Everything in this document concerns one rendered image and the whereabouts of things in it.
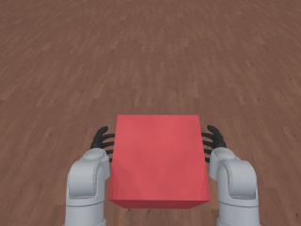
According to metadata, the right robot forearm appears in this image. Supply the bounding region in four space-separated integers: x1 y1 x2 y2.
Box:
209 147 261 226

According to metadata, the left robot forearm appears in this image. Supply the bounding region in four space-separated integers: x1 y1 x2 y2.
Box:
62 148 110 226

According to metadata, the robot right hand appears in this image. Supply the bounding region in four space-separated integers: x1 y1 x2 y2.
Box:
201 124 227 163

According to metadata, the robot left hand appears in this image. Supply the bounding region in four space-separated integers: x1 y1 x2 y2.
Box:
90 126 116 163

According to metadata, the carton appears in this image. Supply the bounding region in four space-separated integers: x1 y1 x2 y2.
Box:
107 115 211 209

